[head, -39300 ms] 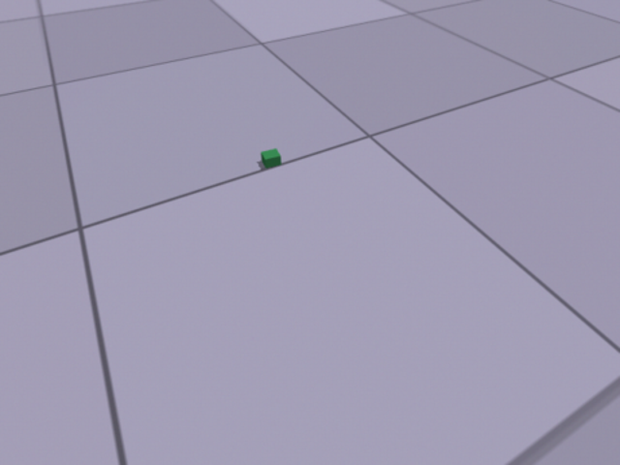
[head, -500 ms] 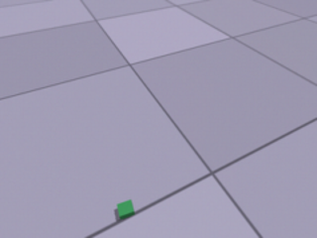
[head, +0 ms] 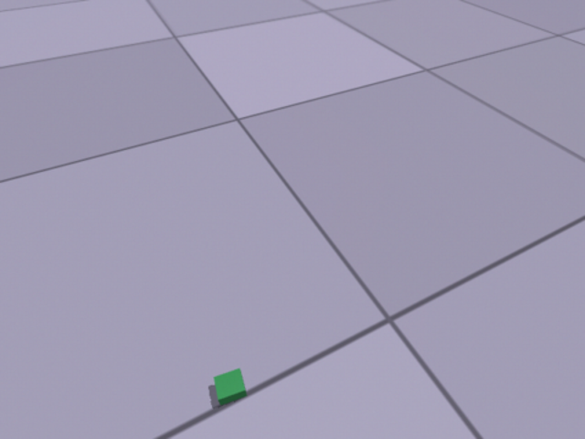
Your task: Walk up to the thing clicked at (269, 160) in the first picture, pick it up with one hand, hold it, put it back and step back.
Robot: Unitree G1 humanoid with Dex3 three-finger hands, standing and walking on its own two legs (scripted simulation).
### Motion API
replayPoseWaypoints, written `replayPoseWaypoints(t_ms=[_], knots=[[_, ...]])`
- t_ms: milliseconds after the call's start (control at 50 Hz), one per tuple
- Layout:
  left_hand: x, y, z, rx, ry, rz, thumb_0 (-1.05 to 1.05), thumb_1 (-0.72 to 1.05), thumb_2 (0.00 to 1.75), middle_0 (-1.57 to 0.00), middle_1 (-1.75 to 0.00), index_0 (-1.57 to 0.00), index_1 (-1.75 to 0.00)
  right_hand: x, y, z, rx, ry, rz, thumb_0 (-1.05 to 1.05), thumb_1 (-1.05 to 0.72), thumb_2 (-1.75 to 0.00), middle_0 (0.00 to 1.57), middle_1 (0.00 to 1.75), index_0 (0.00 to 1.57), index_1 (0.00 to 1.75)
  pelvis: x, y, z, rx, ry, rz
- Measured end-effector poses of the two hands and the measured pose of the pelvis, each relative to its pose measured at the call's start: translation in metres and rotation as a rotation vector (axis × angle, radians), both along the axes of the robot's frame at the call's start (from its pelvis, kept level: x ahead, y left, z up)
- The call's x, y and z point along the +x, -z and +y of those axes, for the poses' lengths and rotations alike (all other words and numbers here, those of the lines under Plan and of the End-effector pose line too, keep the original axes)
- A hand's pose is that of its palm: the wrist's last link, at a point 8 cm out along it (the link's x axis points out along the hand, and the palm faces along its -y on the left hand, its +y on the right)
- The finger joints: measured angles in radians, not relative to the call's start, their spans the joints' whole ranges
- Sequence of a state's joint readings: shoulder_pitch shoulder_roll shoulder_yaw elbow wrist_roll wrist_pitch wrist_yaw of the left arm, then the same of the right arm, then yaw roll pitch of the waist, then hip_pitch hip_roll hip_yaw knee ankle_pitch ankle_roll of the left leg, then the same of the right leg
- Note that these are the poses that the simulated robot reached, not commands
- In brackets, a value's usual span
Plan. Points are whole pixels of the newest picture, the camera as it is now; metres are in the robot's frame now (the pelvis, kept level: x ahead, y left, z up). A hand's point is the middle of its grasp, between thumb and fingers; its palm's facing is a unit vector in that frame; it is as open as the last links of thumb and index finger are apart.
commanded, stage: stand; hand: left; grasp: from above
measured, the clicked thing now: (230, 386) +0.45 +0.22 -0.75
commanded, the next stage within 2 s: step back in 0.24 s
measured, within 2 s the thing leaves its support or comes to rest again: neither
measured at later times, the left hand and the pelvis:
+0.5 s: hand out of the picture +0.06 +0.27 -0.17, palm faces -0.03 -0.91 -0.41, open 7.4 cm; pelvis -0.04 -0.01 -0.02, yaw -1 degrees
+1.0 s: hand out of the picture -0.03 +0.29 -0.18, palm faces -0.03 -0.93 -0.36, open 7.4 cm; pelvis -0.14 +0.03 -0.02, yaw -1 degrees
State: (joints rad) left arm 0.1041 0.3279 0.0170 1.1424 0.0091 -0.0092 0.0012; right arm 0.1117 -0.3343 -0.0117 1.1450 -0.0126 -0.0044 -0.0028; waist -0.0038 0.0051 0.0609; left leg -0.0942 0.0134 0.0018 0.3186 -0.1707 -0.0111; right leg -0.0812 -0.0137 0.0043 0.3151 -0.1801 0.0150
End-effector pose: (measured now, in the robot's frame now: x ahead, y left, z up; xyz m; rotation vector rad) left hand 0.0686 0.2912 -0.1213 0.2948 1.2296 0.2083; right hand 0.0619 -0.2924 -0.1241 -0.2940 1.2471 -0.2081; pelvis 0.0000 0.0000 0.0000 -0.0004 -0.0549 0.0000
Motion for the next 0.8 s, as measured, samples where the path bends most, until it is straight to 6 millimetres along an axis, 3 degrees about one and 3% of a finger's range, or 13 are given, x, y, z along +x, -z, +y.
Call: replayPoseWaypoints(t_ms=[260,440,560,640,800], knots=[[0.002,0.0,0.002,-0.001,0.006,-0.008,0.01,0.9,0.9,-0.2,-0.3,-0.2,-0.3,-0.001,-0.001,-0.001,0.0,0.006,-0.003,0.0,-0.9,-0.9,0.21,0.3,0.2,0.3,-0.001,0.001,0.001,0.0,0.003,0.004],[-0.002,0.004,0.017,0.066,0.038,-0.026,0.01,0.9,0.9,-0.2,-0.3,-0.2,-0.3,-0.005,0.005,-0.022,-0.024,0.024,-0.037,0.0,-0.9,-0.9,0.21,0.3,0.2,0.3,-0.032,0.016,-0.006,0.014,0.016,0.016],[-0.023,0.007,0.015,0.092,0.063,-0.039,0.01,0.9,0.9,-0.2,-0.3,-0.2,-0.3,-0.012,0.015,-0.04,-0.049,0.013,-0.063,0.0,-0.9,-0.9,0.21,0.3,0.2,0.3,-0.056,0.028,-0.011,0.014,0.012,0.006],[-0.035,0.004,0.016,0.09,0.063,-0.045,0.01,0.9,0.9,-0.2,-0.3,-0.2,-0.3,-0.031,0.012,-0.035,-0.053,0.002,-0.05,0.0,-0.91,-0.9,0.2,0.3,0.2,0.3,-0.072,0.025,-0.003,0.016,0.007,0.015],[-0.046,0.02,0.038,0.052,0.05,-0.145,0.01,0.9,0.9,-0.2,-0.3,-0.2,-0.3,-0.1,0.011,-0.007,-0.1,-0.047,0.061,0.0,-0.9,-0.9,0.2,0.3,0.2,0.3,-0.108,0.033,0.018,0.016,-0.031,0.019]])
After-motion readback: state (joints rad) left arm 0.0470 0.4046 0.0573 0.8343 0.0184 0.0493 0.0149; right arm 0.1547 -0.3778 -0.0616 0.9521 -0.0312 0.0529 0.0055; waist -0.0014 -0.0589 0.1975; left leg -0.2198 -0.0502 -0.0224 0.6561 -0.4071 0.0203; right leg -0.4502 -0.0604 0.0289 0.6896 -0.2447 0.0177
